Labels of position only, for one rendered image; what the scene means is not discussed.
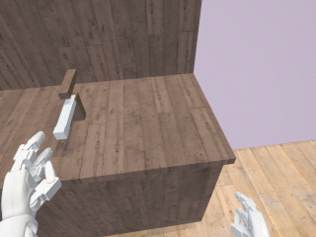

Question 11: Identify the robot left hand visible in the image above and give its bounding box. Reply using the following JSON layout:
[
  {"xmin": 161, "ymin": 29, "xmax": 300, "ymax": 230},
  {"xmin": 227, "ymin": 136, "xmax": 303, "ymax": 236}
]
[{"xmin": 1, "ymin": 131, "xmax": 62, "ymax": 220}]

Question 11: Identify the counter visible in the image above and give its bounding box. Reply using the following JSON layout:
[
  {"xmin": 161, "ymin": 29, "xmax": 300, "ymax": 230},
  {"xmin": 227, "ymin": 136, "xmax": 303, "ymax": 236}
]
[{"xmin": 0, "ymin": 0, "xmax": 236, "ymax": 237}]

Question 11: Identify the left robot forearm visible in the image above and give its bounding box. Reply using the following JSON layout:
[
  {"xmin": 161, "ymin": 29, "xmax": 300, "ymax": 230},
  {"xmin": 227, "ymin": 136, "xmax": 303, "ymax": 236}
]
[{"xmin": 0, "ymin": 214, "xmax": 39, "ymax": 237}]

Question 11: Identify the robot right hand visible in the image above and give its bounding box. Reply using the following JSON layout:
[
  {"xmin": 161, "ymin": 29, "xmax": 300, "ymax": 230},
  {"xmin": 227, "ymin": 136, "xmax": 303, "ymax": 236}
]
[{"xmin": 231, "ymin": 192, "xmax": 271, "ymax": 237}]

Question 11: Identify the tap lever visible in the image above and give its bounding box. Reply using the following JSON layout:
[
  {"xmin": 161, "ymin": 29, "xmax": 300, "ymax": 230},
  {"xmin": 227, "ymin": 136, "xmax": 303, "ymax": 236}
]
[{"xmin": 53, "ymin": 95, "xmax": 76, "ymax": 140}]

